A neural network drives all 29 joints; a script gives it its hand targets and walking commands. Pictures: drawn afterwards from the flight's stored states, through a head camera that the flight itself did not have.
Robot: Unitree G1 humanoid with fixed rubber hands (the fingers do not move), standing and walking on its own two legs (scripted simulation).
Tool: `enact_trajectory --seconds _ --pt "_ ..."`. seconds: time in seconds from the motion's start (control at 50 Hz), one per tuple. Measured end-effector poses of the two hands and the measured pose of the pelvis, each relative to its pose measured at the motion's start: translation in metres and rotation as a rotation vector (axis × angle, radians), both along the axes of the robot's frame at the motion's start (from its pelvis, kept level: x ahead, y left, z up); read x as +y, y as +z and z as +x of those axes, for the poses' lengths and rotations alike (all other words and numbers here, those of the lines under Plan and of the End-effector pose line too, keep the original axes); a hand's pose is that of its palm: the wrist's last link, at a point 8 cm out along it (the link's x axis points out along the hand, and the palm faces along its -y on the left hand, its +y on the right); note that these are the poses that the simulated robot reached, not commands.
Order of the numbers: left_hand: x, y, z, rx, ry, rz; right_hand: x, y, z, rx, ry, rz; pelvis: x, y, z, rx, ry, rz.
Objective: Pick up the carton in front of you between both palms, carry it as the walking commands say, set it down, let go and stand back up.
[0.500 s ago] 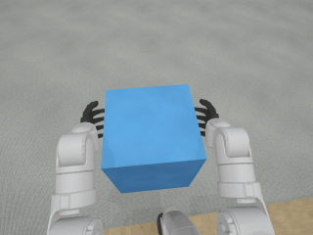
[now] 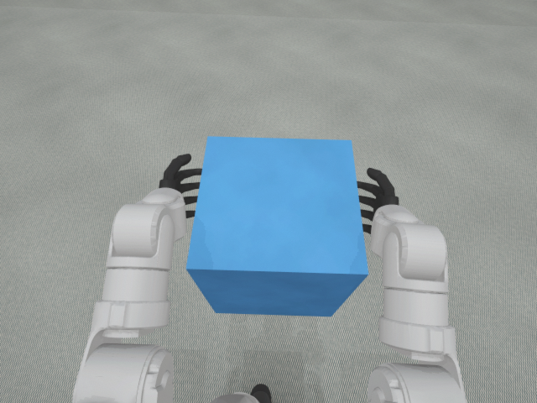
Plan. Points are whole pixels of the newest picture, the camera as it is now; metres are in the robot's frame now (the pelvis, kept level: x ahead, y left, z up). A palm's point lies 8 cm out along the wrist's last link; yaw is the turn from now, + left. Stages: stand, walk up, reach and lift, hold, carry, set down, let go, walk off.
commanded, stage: carry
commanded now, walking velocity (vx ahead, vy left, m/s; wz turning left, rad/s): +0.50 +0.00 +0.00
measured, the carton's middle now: (276, 236) +0.36 +0.04 +0.03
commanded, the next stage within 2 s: none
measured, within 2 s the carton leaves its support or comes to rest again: neither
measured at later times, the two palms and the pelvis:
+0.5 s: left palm (249, 96) +0.69 +0.14 +0.07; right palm (386, 101) +0.71 -0.16 +0.07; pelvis +0.35 -0.02 -0.03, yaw +3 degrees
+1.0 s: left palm (243, 58) +0.90 +0.19 +0.05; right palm (355, 60) +0.91 -0.10 +0.06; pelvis +0.64 +0.04 -0.02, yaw +0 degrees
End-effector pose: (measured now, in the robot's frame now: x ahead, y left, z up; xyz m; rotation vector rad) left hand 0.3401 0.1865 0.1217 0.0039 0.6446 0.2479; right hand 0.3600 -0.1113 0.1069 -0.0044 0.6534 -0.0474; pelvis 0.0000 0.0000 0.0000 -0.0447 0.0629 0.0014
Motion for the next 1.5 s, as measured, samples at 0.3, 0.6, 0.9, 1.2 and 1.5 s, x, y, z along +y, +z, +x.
enact_trajectory --seconds 0.3,0.6,0.9,1.2,1.5 --pt "-0.055 -0.083 0.220 0.125 -0.148 -0.053 -0.054 -0.060 0.177 0.120 -0.190 -0.035 0.008 -0.025 0.199 0.043 0.016 0.033" --pt "-0.034 -0.039 0.386 0.084 0.046 -0.027 -0.032 -0.025 0.401 0.073 0.006 -0.014 -0.030 -0.007 0.402 0.041 0.063 0.081" --pt "-0.005 -0.047 0.524 0.033 -0.023 -0.061 -0.001 -0.027 0.518 -0.002 -0.083 -0.013 0.023 -0.023 0.597 -0.002 0.032 0.055" --pt "0.004 -0.056 0.633 0.102 -0.063 -0.055 0.007 -0.035 0.615 0.073 -0.111 -0.036 0.041 -0.010 0.710 -0.021 0.011 0.042" --pt "0.000 -0.050 0.706 0.092 -0.017 -0.036 0.004 -0.033 0.701 0.060 -0.078 -0.012 0.028 -0.020 0.786 -0.005 0.042 0.032"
